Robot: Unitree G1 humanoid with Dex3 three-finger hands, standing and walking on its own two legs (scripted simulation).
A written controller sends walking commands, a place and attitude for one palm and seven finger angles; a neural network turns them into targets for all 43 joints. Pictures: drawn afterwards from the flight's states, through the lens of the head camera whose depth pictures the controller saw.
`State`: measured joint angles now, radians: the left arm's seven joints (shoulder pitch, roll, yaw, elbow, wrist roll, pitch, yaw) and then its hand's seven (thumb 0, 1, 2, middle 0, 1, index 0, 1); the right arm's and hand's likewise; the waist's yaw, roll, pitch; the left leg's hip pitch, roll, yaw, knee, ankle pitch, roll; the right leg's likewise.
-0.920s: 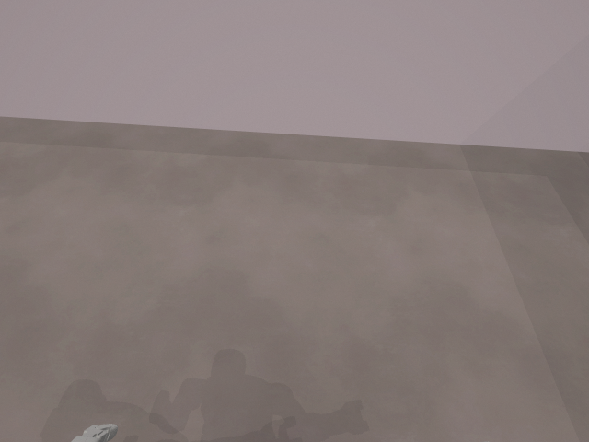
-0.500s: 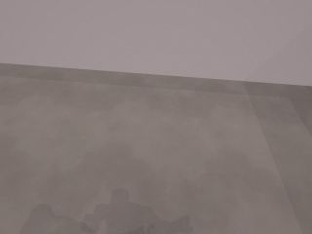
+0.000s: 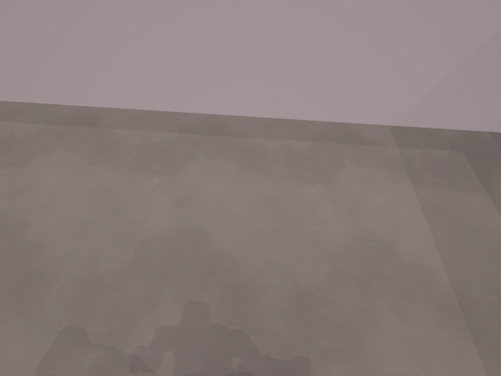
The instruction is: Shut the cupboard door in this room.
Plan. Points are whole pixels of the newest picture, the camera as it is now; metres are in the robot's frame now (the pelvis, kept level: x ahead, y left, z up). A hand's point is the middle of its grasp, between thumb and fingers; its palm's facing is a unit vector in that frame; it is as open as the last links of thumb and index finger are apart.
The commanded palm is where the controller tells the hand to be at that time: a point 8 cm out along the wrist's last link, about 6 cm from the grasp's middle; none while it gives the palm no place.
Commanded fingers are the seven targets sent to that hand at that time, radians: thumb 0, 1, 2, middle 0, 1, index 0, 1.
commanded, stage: turn or walk to find it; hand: left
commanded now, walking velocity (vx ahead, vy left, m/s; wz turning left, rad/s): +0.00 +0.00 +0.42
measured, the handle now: out of the picture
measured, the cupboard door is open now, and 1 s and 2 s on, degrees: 74 74 74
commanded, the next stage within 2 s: none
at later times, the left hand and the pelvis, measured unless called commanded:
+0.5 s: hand out of the picture +0.04 +0.22 -0.18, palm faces +0.14 -0.96 -0.23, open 7.4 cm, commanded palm none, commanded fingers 0.00 0.90 0.90 -0.20 -0.30 -0.20 -0.30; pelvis -0.02 +0.01 -0.01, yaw +9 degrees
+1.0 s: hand out of the picture -0.08 +0.16 -0.16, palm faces +0.41 -0.87 -0.26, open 7.4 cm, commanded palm none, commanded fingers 0.00 0.90 0.90 -0.20 -0.30 -0.20 -0.30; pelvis -0.04 -0.04 +0.00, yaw +24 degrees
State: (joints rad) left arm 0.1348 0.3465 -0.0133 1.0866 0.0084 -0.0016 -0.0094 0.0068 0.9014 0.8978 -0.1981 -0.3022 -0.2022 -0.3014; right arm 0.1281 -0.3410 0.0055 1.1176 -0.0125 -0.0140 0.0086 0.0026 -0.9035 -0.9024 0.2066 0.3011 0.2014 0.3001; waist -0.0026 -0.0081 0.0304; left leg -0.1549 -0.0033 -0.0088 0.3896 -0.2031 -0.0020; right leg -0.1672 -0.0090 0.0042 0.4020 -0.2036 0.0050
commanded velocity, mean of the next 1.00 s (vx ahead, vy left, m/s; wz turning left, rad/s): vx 0.00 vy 0.00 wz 0.42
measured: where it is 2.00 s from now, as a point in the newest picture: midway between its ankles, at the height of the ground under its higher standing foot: outside the picture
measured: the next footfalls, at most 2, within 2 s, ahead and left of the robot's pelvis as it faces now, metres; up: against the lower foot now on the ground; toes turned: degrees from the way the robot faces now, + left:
right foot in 0.68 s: +0.02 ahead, -0.13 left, +0.00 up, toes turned +15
left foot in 1.10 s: -0.09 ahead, +0.09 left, +0.00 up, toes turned +31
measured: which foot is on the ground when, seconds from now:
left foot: down 0.00-0.68, up 0.70-1.00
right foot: down 0.00-0.34, up 0.36-0.66, down 0.68-1.00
